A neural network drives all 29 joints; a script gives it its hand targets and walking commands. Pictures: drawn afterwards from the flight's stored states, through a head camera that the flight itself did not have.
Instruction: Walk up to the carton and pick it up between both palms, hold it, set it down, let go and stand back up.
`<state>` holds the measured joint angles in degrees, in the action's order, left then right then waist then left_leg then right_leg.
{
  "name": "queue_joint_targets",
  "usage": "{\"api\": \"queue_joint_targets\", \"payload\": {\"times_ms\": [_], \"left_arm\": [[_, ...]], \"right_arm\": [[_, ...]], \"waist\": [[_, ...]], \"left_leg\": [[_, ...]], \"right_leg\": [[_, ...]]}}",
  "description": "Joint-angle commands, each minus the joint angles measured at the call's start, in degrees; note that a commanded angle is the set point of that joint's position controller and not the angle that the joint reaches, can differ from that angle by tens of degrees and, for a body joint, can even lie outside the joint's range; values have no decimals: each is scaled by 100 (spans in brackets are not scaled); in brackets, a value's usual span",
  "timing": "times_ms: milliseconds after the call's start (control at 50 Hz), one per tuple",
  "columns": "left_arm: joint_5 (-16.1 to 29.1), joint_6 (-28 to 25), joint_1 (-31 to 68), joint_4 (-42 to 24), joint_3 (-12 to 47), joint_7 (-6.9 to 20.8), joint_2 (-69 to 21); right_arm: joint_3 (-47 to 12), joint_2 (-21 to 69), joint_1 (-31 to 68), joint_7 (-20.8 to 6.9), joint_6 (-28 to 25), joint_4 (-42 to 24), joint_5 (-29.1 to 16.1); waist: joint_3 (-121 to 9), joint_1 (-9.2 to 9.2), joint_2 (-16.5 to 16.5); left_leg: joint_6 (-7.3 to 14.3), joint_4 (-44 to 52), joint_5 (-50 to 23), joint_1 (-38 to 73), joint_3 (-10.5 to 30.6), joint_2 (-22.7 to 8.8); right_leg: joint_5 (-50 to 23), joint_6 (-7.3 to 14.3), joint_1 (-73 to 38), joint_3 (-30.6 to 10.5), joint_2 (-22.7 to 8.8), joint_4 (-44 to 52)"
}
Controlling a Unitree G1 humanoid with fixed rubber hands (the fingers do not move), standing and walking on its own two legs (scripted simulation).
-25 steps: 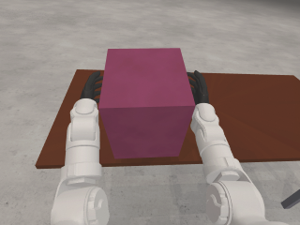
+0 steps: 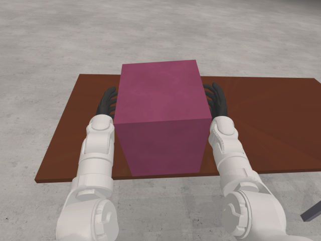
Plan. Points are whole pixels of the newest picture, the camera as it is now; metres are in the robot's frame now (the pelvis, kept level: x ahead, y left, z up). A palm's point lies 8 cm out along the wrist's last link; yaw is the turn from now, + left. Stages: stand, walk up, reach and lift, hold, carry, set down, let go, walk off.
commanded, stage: set down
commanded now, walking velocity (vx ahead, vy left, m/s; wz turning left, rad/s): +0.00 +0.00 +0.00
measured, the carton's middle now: (162, 120) +0.42 -0.01 +0.09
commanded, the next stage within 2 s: none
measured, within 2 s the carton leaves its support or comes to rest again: neither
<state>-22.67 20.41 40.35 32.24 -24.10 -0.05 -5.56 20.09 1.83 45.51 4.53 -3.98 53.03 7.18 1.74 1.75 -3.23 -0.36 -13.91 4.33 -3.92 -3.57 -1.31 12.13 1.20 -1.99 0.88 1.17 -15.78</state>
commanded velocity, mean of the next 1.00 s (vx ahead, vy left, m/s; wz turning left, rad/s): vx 0.00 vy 0.00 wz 0.00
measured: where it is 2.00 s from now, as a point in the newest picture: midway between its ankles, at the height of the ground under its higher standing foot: outside the picture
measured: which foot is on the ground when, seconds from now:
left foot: down 0.00-1.00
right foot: down 0.00-1.00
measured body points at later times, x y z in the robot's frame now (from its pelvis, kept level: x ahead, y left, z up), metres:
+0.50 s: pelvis +0.01 +0.00 +0.00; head +0.01 +0.01 +0.45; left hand +0.42 +0.14 +0.10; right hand +0.42 -0.15 +0.13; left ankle +0.04 +0.13 -0.75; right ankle -0.03 -0.10 -0.75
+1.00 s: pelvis +0.01 +0.00 +0.00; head +0.02 +0.02 +0.45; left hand +0.42 +0.15 +0.09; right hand +0.43 -0.14 +0.12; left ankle +0.04 +0.13 -0.75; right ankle -0.03 -0.10 -0.75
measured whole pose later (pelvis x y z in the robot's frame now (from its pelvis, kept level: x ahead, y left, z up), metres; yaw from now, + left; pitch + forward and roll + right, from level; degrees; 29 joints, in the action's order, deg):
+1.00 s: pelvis +0.01 +0.00 +0.00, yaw -2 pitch +1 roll +1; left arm -22.7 10.7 42.0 42.9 -29.9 0.0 -5.7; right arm 33.5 6.0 46.2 1.6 -6.0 53.2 20.7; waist -0.4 -0.4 -3.0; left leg -0.3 -14.4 5.0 -10.0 -5.7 -1.7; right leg 12.4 0.5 5.2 -0.7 1.2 -17.0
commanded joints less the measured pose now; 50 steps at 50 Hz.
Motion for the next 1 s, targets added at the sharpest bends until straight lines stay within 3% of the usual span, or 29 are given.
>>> {"api": "queue_joint_targets", "payload": {"times_ms": [0, 40, 100, 160, 220, 280, 380, 400, 520, 560, 600, 660, 680, 720, 980], "left_arm": [[383, -601, 3887, -374, 1669, 608, -2369], [355, -652, 3937, -366, 1584, 641, -2338], [396, -782, 4049, -304, 1610, 613, -2367], [459, -934, 4168, -285, 1677, 556, -2424], [571, -1078, 4278, -360, 1915, 493, -2611], [514, -1114, 4135, -191, 1823, 463, -2538], [404, -1036, 3920, 115, 1448, 547, -2385], [374, -1065, 3979, 146, 1412, 531, -2374], [309, -1171, 3956, -54, 1421, 436, -2429], [278, -1223, 3917, 63, 1348, 439, -2418], [337, -1298, 4040, 56, 1402, 440, -2464], [431, -1409, 4039, -32, 1546, 385, -2559], [416, -1444, 4653, 149, 1152, 403, -2091], [335, -1500, 4384, 294, 1047, 427, -2183], [118, -1438, 4061, 366, 982, 338, -2361]], "right_arm": [[-1367, 2586, 3410, -761, -290, -470, 299], [-1186, 2621, 3229, -759, -270, -369, 424], [-1151, 2691, 3444, -776, -353, -510, 514], [-1091, 2777, 3365, -782, -388, -455, 667], [-971, 2776, 3299, -816, -451, -333, 708], [-954, 2782, 3144, -837, -432, -162, 708], [-899, 2806, 3264, -855, -377, -299, 771], [-838, 2855, 3196, -872, -370, -155, 809], [-783, 2836, 3060, -995, -411, -104, 858], [-834, 2964, 3036, -993, -421, -116, 883], [-790, 2984, 3030, -999, -420, -121, 954], [-825, 3019, 3043, -1006, -514, -272, 1059], [-702, 3087, 3324, -979, -413, -311, 1243], [-629, 3208, 3167, -981, -374, -295, 1346], [-158, 3026, 2789, -1123, -360, 117, 1478]], "waist": [[-2302, -107, 137], [-2172, -48, 186], [-2558, -123, 187], [-2809, -67, 185], [-3051, 68, 346], [-2891, 7, 353], [-2541, -122, 112], [-2576, -116, 198], [-2919, -205, 354], [-2945, -273, 340], [-3032, -189, 317], [-3354, -174, 332], [-3112, -225, -69], [-3135, -248, -31], [-2895, -196, 320]], "left_leg": [[101, -196, -883, 1676, -266, 39], [122, -100, -655, 1600, -295, 37], [131, -128, -718, 1587, -344, 60], [114, -198, -920, 1588, -337, 29], [-73, -349, -1388, 1987, -299, -20], [-64, -410, -1514, 2005, -271, -30], [83, -258, -1112, 1455, -313, 20], [66, -223, -1039, 1373, -327, 29], [-16, -433, -1760, 1903, -338, -40], [24, -433, -1766, 1621, -377, -4], [38, -295, -1332, 1504, -383, -11], [-23, -439, -1828, 1648, -327, -26], [140, -350, -1214, 1045, -457, 59], [209, -100, -686, 651, -465, 102], [-6, -485, -1681, 1798, -478, -95]], "right_leg": [[-2056, -524, 444, 537, -63, 98], [-2043, -547, 413, 469, -103, 121], [-2112, -529, 367, 426, -83, 82], [-2356, -554, 347, 480, -79, 1], [-2414, -501, 704, 533, 3, 39], [-2450, -467, 708, 466, -40, 45], [-2596, -593, 398, 421, -78, -44], [-2564, -592, 405, 415, -79, -61], [-2880, -553, 715, 463, -32, -123], [-3071, -563, 579, 393, -81, -169], [-2838, -586, 500, 386, -88, -147], [-3174, -561, 645, 422, -28, -222], [-3174, -753, 429, 289, -143, -135], [-3636, -824, -137, 219, -157, -407], [-2384, -596, 1185, 484, 9, -70]]}}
